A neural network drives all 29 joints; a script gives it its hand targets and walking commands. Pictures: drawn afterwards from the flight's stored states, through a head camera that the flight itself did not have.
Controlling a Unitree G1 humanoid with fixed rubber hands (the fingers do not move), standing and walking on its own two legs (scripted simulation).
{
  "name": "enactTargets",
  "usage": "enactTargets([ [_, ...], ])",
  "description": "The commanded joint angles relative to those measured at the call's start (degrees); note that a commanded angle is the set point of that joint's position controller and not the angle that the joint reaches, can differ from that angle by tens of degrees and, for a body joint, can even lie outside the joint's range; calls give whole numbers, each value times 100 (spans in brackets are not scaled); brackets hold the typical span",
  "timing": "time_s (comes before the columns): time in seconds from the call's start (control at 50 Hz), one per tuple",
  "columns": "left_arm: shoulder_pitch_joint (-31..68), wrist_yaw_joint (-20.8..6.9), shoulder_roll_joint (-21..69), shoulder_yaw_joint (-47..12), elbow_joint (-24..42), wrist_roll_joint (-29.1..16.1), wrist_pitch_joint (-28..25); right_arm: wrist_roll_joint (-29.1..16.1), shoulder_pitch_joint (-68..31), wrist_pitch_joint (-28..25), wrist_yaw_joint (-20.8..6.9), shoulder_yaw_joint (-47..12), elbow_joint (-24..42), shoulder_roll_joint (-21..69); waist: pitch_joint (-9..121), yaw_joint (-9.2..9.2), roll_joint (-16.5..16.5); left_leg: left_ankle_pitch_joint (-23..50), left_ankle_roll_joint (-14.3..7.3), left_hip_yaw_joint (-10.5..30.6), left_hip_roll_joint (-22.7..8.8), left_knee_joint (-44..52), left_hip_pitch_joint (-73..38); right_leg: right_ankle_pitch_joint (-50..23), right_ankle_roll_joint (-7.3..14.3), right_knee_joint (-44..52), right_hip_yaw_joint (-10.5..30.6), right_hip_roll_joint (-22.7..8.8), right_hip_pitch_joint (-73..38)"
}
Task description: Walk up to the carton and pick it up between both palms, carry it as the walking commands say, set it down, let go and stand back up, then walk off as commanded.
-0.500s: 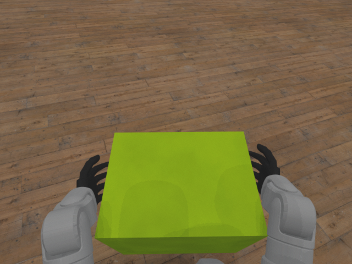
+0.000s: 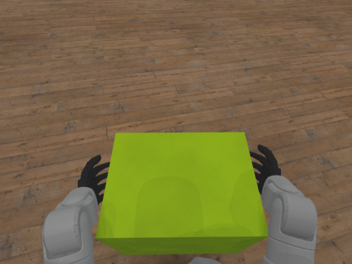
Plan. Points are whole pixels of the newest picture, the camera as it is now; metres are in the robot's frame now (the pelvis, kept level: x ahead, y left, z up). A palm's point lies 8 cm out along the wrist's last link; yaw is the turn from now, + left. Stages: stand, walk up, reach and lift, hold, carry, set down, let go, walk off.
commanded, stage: carry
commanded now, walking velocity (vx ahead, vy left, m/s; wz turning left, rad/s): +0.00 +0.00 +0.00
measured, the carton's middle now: (180, 197) +0.25 -0.01 +0.01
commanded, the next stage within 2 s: none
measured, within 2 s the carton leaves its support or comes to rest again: neither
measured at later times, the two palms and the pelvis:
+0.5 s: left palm (107, 232) +0.16 +0.12 +0.07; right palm (311, 219) +0.17 -0.24 +0.10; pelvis -0.08 -0.05 +0.01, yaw +0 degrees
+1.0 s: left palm (124, 241) +0.14 +0.09 +0.09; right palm (342, 242) +0.13 -0.27 +0.10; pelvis -0.10 -0.07 +0.01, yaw -3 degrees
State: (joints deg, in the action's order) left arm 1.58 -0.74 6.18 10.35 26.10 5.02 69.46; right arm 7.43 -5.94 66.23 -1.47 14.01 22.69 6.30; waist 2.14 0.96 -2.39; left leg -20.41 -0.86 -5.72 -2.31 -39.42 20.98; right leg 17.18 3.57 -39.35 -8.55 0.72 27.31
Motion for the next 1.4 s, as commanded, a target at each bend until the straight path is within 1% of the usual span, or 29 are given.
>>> enactTargets([
  [0.0, 3071, -1028, 4193, -4540, 684, -2292, -105, -2491, -2381, 229, -1139, -4895, 566, 4312, 1920, -227, 568, 1238, 113, 116, -869, 1000, -287, -2013, -104, 1102, 898, -634, -1564],
  [0.02, 3188, -1031, 4132, -4583, 641, -2324, -102, -2455, -2391, 225, -1098, -4876, 531, 4246, 2195, -150, -70, 700, 298, 105, -687, 658, -195, -3056, 3, 1053, 1306, -952, -1952],
  [0.04, 3401, -1018, 4106, -4614, 776, -2339, -109, -2479, -2205, 242, -1119, -4878, 323, 4347, 2176, -114, -28, 81, 326, 207, -533, 702, 23, -2882, 90, 1169, 1562, -1215, -2040],
  [0.1, 3343, -1012, 4099, -4509, 669, -2176, -127, -2510, -2467, 248, -1160, -5029, 404, 4285, 1911, -195, -199, -775, 388, -16, -128, 304, -62, -532, 251, 2064, 2348, -1447, -1434],
  [0.14, 3307, -1010, 4251, -4481, 659, -2205, -158, -2582, -2801, 220, -1150, -5098, 555, 4338, 1704, -234, -469, -1034, 329, 64, 85, -122, 127, -142, 138, 2561, 2697, -1628, -1340],
  [0.24, 3206, -1085, 4166, -4167, 451, -2159, -131, -2602, -3125, 244, -1058, -5222, 669, 4432, 1671, -247, -850, -747, 141, 111, 227, -662, 201, 801, -48, 2855, 2231, -1399, -1298],
  [0.34, 2961, -1080, 4150, -4127, 343, -2121, -138, -2634, -2966, 253, -1011, -5232, 773, 4285, 1897, -248, -1059, -751, -93, -144, 468, 310, -621, 983, -241, 3235, 2209, -1234, -1175],
  [0.4, 3160, -1030, 4154, -4359, 684, -2204, -214, -2699, -2783, 193, -1028, -5181, 808, 4350, 2312, -208, -798, -169, -211, -70, 282, 1694, -1588, 322, -267, 2866, 1763, -988, -1211],
  [0.46, 3541, -974, 4059, -4591, 976, -2234, -211, -2603, -2348, 166, -1059, -5018, 441, 4401, 1848, -144, 1176, -1484, -681, 1541, -1206, 2846, -1143, -533, -767, 1562, 662, -174, -689],
  [0.48, 3621, -999, 4135, -4651, 917, -2298, -174, -2612, -2480, 153, -1064, -4976, 423, 4547, 1509, -171, 1515, -1606, -805, 1545, -1356, 2652, -278, -329, -476, 645, 814, -241, -1007],
  [0.58, 3630, -970, 4199, -4583, 601, -2201, -109, -2585, -2862, 214, -1100, -4884, 319, 4390, 1508, -292, 987, -1299, -265, 476, -784, 2098, 351, -560, -53, 1005, 895, -364, -1636],
  [0.64, 3642, -1017, 4064, -4453, 424, -2149, -61, -2501, -2803, 289, -1070, -4917, 213, 4297, 1342, -262, -298, -1594, -132, 10, -181, 1336, 209, 1077, -121, 2588, 1765, -923, -1214],
  [0.68, 3564, -1036, 4107, -4403, 611, -2150, -120, -2567, -2964, 255, -1043, -5080, 505, 4321, 1671, -220, -1037, -1067, -191, -365, 369, 529, -657, 1639, -454, 3553, 2138, -1204, -843],
  [0.72, 3356, -1048, 4138, -4338, 432, -2070, -118, -2595, -3021, 243, -1031, -5137, 546, 4309, 1814, -202, -1095, -976, -314, -414, 447, 627, -1167, 1095, -784, 3694, 1744, -1097, -790],
  [0.8, 3516, -1019, 3932, -4459, 697, -2042, -138, -2613, -2554, 246, -1050, -5052, 277, 4356, 1954, -44, -418, -1167, -451, -380, 317, 1951, -1876, 147, -1606, 3137, 587, -284, -779],
  [0.82, 3666, -1017, 3844, -4480, 699, -2036, -109, -2569, -2414, 288, -1049, -4959, 158, 4271, 1719, 55, 183, -2117, -773, 421, -453, 2680, -1581, 189, -2014, 1950, 273, 117, -491],
  [0.84, 3568, -1029, 3953, -4497, 571, -2046, -86, -2631, -2738, 237, -1040, -4971, 323, 4278, 1751, -22, 1689, -2104, -1056, 1632, -1434, 3006, -365, 31, -1452, -403, 262, 224, -1144],
  [0.86, 3749, -995, 3979, -4441, 716, -2105, -87, -2642, -2715, 253, -1041, -4935, 204, 4380, 1506, -148, 2198, -1985, -987, 1507, -1766, 2913, 698, 577, -706, -1355, 921, -138, -1415],
  [0.9, 3668, -991, 3978, -4371, 574, -2057, -114, -2634, -3080, 215, -1077, -4994, 391, 4336, 1234, -330, 1521, -1255, -413, 592, -1378, 2444, 1136, 473, -191, -990, 1053, -153, -1436],
  [0.94, 3554, -1029, 4057, -4242, 80, -2096, -37, -2476, -2942, 297, -1037, -4956, 150, 4290, 1118, -376, 519, -665, 19, 94, -702, 1500, 534, -176, -6, 1297, 1199, -352, -1430],
  [0.96, 3588, -1059, 3975, -4139, 79, -2076, -50, -2499, -2967, 302, -1011, -5043, 158, 4290, 1186, -256, -800, -571, 170, 49, -420, 924, 454, -415, -34, 2040, 2004, -822, -1561],
  [1.0, 3505, -1072, 3981, -4127, -63, -2009, -62, -2416, -3064, 324, -954, -5083, 107, 4137, 1389, -171, -1479, -992, 118, 173, -132, -55, 420, -203, 388, 2389, 3203, -1762, -1245],
  [1.02, 3592, -1081, 4002, -4111, -50, -2051, -159, -2368, -3085, 231, -960, -5028, 49, 4227, 1466, -220, -1222, -557, 114, 253, -110, 115, -24, -410, 435, 2148, 2743, -1535, -857],
  [1.06, 3662, -1054, 4044, -4081, 140, -2004, -238, -2459, -3164, 129, -1005, -5039, 145, 4347, 1388, -234, -555, -402, 77, 180, 71, 30, -188, -554, 310, 2360, 2779, -1309, -784],
  [1.1, 3733, -1043, 4074, -4143, 341, -2089, -335, -2551, -3207, 31, -1005, -5103, 235, 4449, 1876, -196, -603, -209, 25, 160, 19, 477, -461, -1113, 261, 2097, 2513, -1224, -1027],
  [1.18, 3569, -1025, 3909, -4044, 186, -1967, -275, -2517, -3196, 103, -969, -5105, 102, 4315, 1618, -169, -811, -43, 72, 120, 19, 494, -555, -270, 165, 2252, 2325, -1071, -766],
  [1.24, 3903, -983, 3976, -4204, 334, -2008, -267, -2502, -3265, 112, -1015, -5043, 27, 4379, 1430, -160, -162, 337, -71, 442, -358, 1342, -917, -227, 70, 1920, 1823, -710, -350],
  [1.34, 3786, -968, 3961, -4228, 197, -1996, -196, -2426, -3087, 156, -1031, -4915, -53, 4263, 1210, -205, 286, -611, -50, 499, -559, 1652, -369, 355, 41, 1883, 1777, -612, -465],
  [1.38, 3890, -993, 4077, -4312, 259, -2071, -201, -2474, -3238, 118, -1041, -4910, 65, 4359, 1327, -184, 121, -229, -32, 459, -529, 1570, -520, 150, 57, 1809, 1757, -653, -533],
])
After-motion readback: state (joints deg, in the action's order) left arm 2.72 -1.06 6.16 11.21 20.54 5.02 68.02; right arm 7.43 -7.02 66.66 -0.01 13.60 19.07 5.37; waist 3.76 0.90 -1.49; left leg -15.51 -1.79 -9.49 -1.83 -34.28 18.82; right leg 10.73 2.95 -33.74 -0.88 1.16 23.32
